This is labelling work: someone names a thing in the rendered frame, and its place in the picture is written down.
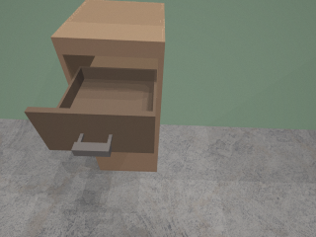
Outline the drawer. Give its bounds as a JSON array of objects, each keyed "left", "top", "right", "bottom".
[{"left": 24, "top": 66, "right": 157, "bottom": 154}]

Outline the handle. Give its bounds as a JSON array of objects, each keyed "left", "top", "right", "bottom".
[{"left": 71, "top": 133, "right": 113, "bottom": 157}]

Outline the cabinet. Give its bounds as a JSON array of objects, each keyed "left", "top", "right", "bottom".
[{"left": 50, "top": 0, "right": 165, "bottom": 172}]

